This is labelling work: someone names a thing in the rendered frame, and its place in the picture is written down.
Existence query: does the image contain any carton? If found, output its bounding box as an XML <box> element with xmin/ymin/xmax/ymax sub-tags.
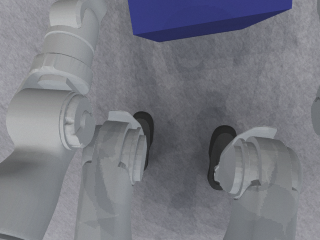
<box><xmin>128</xmin><ymin>0</ymin><xmax>293</xmax><ymax>42</ymax></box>

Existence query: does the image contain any right robot shin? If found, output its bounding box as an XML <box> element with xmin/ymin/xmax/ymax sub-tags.
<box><xmin>214</xmin><ymin>126</ymin><xmax>303</xmax><ymax>194</ymax></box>

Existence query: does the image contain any robot left upper arm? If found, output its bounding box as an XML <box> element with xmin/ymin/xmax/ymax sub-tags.
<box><xmin>0</xmin><ymin>88</ymin><xmax>96</xmax><ymax>240</ymax></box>

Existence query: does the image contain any left robot forearm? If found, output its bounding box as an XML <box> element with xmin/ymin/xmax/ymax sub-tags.
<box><xmin>6</xmin><ymin>0</ymin><xmax>107</xmax><ymax>134</ymax></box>

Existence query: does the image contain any right robot foot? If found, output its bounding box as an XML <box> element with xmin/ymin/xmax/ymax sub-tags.
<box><xmin>207</xmin><ymin>125</ymin><xmax>237</xmax><ymax>191</ymax></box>

